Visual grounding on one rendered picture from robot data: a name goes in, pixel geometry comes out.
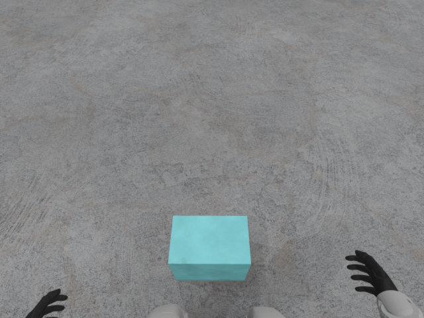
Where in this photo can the robot right forearm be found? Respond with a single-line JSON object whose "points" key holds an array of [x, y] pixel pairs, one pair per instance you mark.
{"points": [[394, 304]]}

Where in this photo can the robot right hand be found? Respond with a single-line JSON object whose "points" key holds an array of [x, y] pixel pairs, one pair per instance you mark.
{"points": [[377, 277]]}

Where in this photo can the left robot thigh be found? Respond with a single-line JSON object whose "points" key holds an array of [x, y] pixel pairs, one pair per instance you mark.
{"points": [[168, 311]]}

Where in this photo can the carton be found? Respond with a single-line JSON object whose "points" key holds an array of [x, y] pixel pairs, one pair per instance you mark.
{"points": [[209, 248]]}

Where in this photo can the robot left hand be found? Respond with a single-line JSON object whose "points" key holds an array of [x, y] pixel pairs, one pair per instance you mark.
{"points": [[42, 307]]}

